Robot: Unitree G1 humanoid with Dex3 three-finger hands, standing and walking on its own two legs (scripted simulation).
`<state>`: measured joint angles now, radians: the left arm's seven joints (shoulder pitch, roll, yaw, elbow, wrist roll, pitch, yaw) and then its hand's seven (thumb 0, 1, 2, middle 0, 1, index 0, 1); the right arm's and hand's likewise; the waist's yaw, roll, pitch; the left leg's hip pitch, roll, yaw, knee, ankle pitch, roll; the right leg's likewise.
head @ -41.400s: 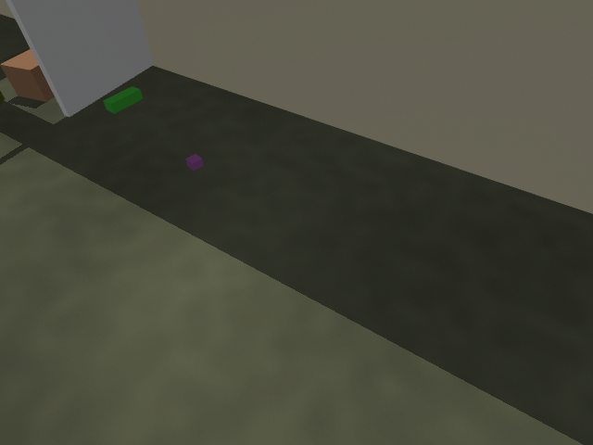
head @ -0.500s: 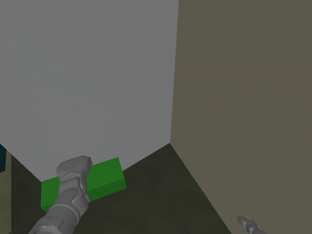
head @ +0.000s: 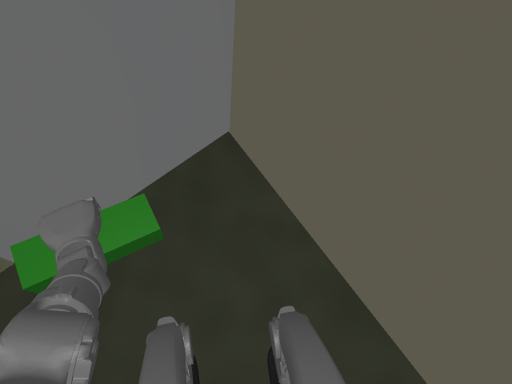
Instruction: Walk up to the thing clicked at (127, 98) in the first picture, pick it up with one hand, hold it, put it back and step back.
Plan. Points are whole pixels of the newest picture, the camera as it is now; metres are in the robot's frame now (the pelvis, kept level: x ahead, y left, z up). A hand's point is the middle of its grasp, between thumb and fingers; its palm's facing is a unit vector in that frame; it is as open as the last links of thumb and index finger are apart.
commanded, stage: crouch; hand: left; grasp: from above
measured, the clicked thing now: (94, 242) +0.41 +0.24 -0.16
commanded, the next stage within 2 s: lower in 1.20 s
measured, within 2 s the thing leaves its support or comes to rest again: neither
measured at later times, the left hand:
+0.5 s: hand (118, 259) +0.42 +0.25 -0.34, palm faces -0.40 -0.16 -0.90, open 10.4 cm
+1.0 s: hand (127, 257) +0.45 +0.25 -0.42, palm faces -0.41 -0.17 -0.90, open 10.4 cm
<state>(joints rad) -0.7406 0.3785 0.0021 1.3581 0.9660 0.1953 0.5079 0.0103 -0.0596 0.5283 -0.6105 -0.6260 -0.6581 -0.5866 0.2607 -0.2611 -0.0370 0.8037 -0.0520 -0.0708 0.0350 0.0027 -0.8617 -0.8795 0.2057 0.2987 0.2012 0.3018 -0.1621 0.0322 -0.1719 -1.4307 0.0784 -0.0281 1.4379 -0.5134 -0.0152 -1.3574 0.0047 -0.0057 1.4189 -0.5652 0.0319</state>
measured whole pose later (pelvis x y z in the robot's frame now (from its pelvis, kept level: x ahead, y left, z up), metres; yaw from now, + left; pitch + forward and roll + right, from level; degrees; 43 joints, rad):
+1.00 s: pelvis -0.03 -0.01 -0.25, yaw -6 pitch +36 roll -6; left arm -0.99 0.65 0.19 1.49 1.08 0.06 0.45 0.01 -0.03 0.48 -0.64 -0.56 -0.68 -0.53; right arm 0.16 -0.25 0.05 0.80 -0.15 -0.13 0.15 0.00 -0.89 -0.89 0.21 0.30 0.20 0.30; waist -0.23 0.00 -0.05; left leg -2.26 0.08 -0.15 2.28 -0.66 -0.03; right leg -2.16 0.05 -0.05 2.24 -0.73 0.04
